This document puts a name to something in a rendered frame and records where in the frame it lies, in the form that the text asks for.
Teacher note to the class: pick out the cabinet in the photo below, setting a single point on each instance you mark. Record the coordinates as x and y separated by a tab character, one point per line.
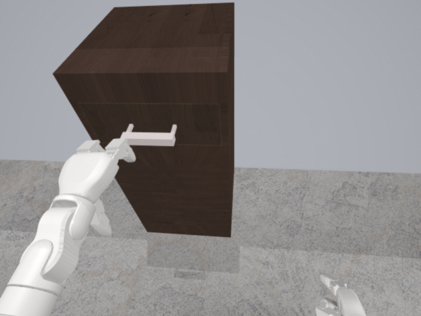
165	54

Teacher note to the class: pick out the left robot hand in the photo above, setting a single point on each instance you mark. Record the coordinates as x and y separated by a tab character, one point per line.
89	173

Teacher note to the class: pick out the handle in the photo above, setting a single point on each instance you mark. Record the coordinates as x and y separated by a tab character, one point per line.
150	138

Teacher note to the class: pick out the robot left forearm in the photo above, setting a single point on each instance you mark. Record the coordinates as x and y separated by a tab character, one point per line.
50	259

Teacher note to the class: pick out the drawer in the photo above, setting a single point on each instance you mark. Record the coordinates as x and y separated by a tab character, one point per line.
197	123

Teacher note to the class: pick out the right robot hand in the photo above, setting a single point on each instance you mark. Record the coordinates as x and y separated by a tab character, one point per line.
347	303

